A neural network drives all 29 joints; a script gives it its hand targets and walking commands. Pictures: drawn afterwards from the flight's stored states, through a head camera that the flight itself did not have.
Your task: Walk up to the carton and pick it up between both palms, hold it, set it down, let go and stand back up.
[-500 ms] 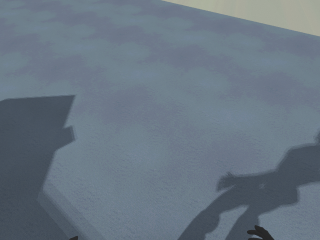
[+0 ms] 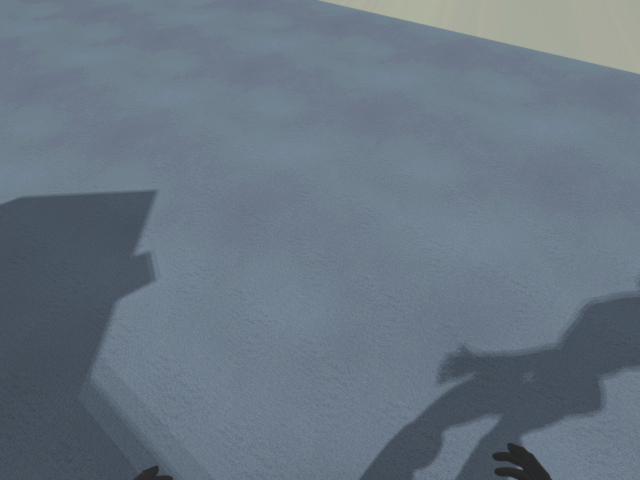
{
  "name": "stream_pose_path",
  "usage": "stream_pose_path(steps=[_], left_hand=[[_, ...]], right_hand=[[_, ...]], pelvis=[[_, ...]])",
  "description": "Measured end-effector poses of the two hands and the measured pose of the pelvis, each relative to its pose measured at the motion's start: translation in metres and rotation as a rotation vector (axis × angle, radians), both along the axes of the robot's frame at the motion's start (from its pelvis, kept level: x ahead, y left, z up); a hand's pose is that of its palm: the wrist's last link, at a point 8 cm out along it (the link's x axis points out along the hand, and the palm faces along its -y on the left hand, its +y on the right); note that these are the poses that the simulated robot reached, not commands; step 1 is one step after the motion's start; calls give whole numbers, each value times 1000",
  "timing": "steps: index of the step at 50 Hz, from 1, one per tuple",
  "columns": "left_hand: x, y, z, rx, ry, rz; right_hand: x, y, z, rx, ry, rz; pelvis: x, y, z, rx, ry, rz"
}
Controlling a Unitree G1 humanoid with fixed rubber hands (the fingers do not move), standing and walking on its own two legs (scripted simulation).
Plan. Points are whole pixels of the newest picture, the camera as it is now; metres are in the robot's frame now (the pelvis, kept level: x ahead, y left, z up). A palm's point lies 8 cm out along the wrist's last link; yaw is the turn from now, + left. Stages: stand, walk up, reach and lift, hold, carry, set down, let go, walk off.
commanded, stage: stand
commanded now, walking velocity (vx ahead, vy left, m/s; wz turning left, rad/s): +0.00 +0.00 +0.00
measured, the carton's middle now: out of the picture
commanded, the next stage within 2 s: walk up in 0.52 s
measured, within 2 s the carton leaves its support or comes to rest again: neither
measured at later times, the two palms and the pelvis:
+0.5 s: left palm out of the picture +0.08 +0.27 -0.10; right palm out of the picture +0.10 -0.25 -0.10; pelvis +0.00 +0.00 +0.00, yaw +0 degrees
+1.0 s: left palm out of the picture +0.01 +0.36 -0.12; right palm (487, 430) +0.20 -0.20 -0.08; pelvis +0.03 +0.05 -0.01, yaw +16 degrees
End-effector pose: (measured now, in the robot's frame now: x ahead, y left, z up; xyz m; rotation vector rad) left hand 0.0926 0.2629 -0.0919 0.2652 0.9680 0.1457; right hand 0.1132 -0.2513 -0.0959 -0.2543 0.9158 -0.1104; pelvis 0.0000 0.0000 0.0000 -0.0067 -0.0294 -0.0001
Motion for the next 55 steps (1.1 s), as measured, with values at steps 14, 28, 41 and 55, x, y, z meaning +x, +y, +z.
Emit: stream_pose_path(steps=[14,28,41,55], left_hand=[[-12,4,-3,1,21,10],[-17,7,-4,-1,36,17],[-27,32,-5,71,7,76],[-75,137,-59,31,98,374]], right_hand=[[-8,-1,0,-7,21,2],[-8,1,0,-9,28,2],[7,8,1,-30,116,131],[124,94,9,-108,36,283]], pelvis=[[-3,0,0,0,0,5],[-3,3,1,-3,5,7],[1,9,0,-18,-7,119],[51,90,-27,7,-47,345]])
